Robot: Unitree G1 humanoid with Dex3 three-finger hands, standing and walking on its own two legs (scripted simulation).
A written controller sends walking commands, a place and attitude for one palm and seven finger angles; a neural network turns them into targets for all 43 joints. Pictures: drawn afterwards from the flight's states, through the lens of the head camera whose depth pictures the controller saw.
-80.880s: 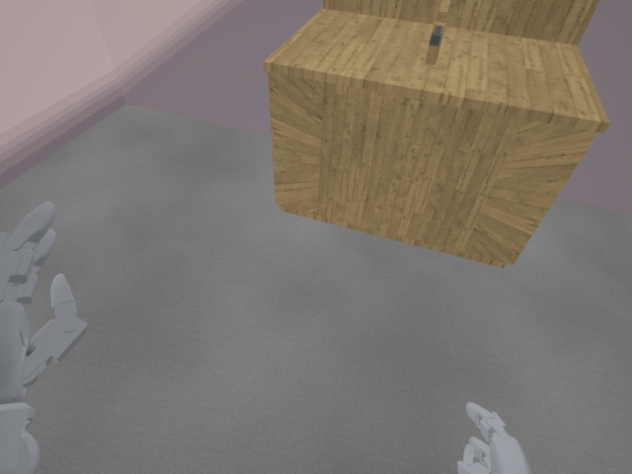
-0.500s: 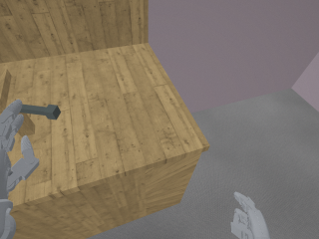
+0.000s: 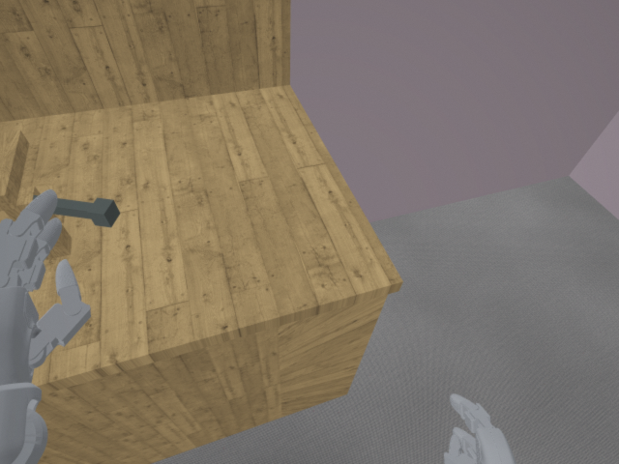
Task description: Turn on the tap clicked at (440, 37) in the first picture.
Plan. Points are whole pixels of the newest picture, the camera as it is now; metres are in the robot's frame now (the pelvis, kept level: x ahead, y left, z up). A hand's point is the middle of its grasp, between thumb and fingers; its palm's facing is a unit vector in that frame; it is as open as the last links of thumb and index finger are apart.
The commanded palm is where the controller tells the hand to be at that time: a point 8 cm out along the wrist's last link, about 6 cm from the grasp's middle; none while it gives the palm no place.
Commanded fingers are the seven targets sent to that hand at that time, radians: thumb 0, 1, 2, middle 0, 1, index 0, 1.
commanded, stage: shuffle to correct the standing spot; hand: left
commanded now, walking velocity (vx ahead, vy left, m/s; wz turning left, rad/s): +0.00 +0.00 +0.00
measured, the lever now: (104, 212) +0.40 +0.33 +0.07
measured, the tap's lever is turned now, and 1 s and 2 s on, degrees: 64 64 64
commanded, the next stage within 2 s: come to a stop and stand still in 0.38 s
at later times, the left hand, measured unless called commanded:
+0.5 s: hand out of the picture +0.18 +0.29 +0.16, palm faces +0.35 -0.83 -0.43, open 7.4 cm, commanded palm +0.12 +0.33 +0.17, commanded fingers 0.00 0.90 0.90 -0.20 -0.30 -0.20 -0.30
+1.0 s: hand out of the picture +0.12 +0.34 +0.16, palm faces +0.40 -0.88 -0.27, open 7.4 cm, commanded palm +0.06 +0.37 +0.17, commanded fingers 0.00 0.90 0.90 -0.20 -0.30 -0.20 -0.30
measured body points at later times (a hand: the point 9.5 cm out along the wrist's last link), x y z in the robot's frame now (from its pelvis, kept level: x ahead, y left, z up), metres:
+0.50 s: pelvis -0.04 +0.05 -0.01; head +0.02 +0.08 +0.43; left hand +0.15 +0.33 +0.18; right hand +0.16 -0.18 -0.08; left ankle +0.01 +0.08 -0.74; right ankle -0.04 -0.10 -0.72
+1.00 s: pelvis -0.11 +0.09 -0.04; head -0.12 +0.13 +0.41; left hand +0.09 +0.38 +0.17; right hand +0.04 -0.15 -0.10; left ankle -0.04 +0.21 -0.75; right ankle -0.13 -0.02 -0.73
